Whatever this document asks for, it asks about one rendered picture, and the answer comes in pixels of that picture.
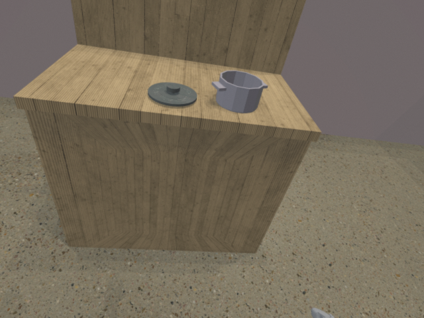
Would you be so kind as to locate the knob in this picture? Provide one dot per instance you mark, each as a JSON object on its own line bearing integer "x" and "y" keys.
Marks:
{"x": 172, "y": 87}

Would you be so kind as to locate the pot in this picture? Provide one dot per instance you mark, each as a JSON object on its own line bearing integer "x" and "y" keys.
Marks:
{"x": 238, "y": 91}

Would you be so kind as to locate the lid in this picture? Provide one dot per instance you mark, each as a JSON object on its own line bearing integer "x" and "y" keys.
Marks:
{"x": 158, "y": 93}

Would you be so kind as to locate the table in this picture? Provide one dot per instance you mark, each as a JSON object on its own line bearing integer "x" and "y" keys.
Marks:
{"x": 127, "y": 172}

